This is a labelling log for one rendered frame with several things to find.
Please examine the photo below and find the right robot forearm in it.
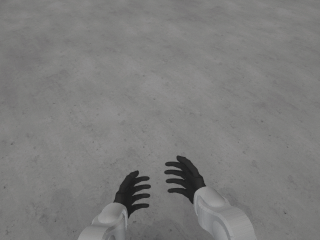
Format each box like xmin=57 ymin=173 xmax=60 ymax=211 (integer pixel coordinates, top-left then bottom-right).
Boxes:
xmin=193 ymin=186 xmax=258 ymax=240

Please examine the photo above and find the right robot hand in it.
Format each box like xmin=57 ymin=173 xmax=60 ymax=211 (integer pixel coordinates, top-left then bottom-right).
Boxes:
xmin=164 ymin=155 xmax=206 ymax=204

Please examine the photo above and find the left robot forearm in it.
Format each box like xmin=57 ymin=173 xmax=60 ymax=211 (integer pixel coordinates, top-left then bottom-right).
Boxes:
xmin=77 ymin=202 xmax=128 ymax=240

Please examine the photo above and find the left robot hand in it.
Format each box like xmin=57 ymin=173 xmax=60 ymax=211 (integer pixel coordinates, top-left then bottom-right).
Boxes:
xmin=114 ymin=170 xmax=151 ymax=219

